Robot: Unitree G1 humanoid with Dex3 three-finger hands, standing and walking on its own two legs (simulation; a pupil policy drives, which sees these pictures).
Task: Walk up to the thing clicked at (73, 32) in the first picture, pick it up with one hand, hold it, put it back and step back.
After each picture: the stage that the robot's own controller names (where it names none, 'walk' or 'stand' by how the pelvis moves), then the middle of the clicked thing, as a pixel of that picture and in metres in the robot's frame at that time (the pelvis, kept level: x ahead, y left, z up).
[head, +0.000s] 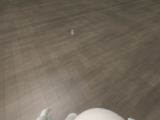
stand; (72, 32) +2.22 +0.58 -0.72
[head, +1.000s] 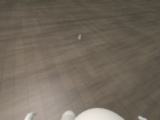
walk; (79, 37) +2.12 +0.26 -0.69
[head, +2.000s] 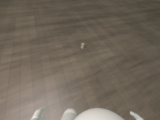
walk; (82, 45) +1.47 +0.13 -0.71
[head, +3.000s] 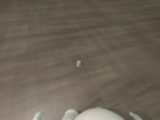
walk; (78, 63) +0.99 +0.16 -0.71
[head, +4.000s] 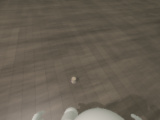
walk; (73, 80) +0.62 +0.18 -0.71
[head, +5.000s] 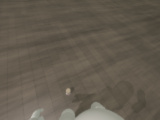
walk; (68, 91) +0.41 +0.19 -0.72
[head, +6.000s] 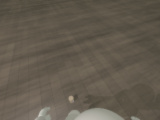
stand; (71, 99) +0.35 +0.25 -0.71
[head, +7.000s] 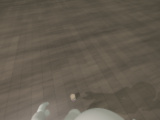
stand; (73, 97) +0.34 +0.21 -0.71
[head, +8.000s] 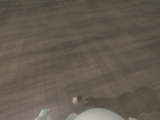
stand; (75, 100) +0.33 +0.18 -0.72
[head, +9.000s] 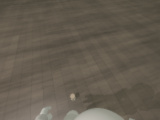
stand; (72, 97) +0.34 +0.20 -0.72
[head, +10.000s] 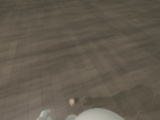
stand; (72, 102) +0.32 +0.21 -0.72
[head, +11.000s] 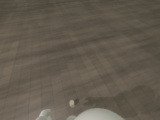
stand; (72, 103) +0.31 +0.21 -0.73
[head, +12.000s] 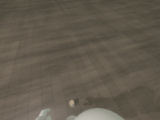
stand; (72, 103) +0.31 +0.21 -0.73
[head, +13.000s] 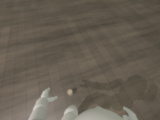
go down; (70, 92) +0.33 +0.21 -0.69
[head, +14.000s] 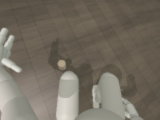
go down; (62, 65) +0.41 +0.21 -0.30
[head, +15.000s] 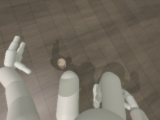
close in; (62, 63) +0.41 +0.21 -0.30
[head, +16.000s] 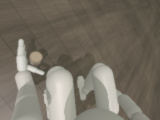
close in; (35, 59) +0.41 +0.24 -0.22
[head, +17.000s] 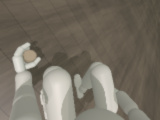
close; (29, 58) +0.40 +0.24 -0.22
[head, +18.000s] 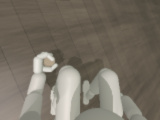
lift; (47, 62) +0.34 +0.25 -0.17
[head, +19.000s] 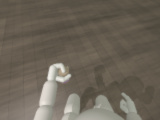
lift; (63, 75) +0.32 +0.18 +0.00
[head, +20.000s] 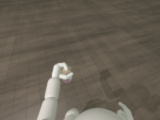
hold; (66, 74) +0.33 +0.17 +0.01
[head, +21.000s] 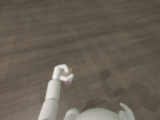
hold; (67, 76) +0.33 +0.17 +0.00
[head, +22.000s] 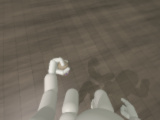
crouch; (63, 68) +0.37 +0.19 -0.06
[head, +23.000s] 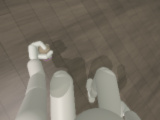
lower; (45, 53) +0.45 +0.24 -0.16
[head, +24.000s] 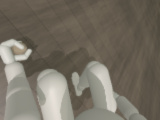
lower; (20, 52) +0.44 +0.26 -0.23
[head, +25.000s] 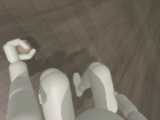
lower; (24, 51) +0.43 +0.26 -0.24
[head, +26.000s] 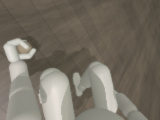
lower; (24, 51) +0.43 +0.26 -0.24
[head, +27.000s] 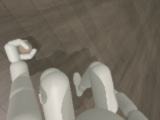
lower; (25, 51) +0.43 +0.26 -0.24
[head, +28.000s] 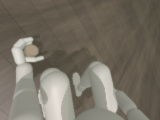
open; (29, 53) +0.42 +0.23 -0.24
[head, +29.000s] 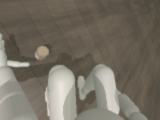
stand; (41, 53) +0.42 +0.22 -0.23
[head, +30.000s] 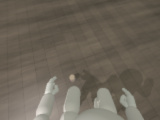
stand; (72, 78) +0.40 +0.18 -0.52
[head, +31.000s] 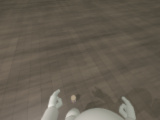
stand; (73, 99) +0.36 +0.17 -0.66
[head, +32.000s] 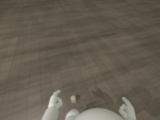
stand; (73, 99) +0.35 +0.18 -0.67
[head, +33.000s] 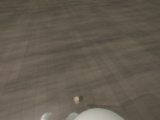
stand; (76, 100) +0.38 +0.17 -0.72
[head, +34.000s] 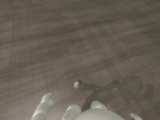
walk; (76, 85) +0.42 +0.12 -0.71
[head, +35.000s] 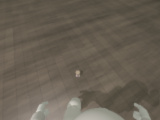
walk; (77, 73) +0.63 +0.18 -0.69
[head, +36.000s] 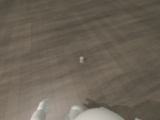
walk; (81, 60) +0.94 +0.21 -0.70
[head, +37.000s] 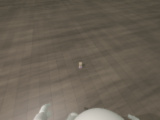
stand; (80, 65) +0.99 +0.19 -0.71
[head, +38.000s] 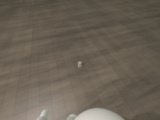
stand; (79, 64) +1.00 +0.20 -0.72
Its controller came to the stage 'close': yes
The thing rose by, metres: 0.71
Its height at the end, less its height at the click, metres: +0.00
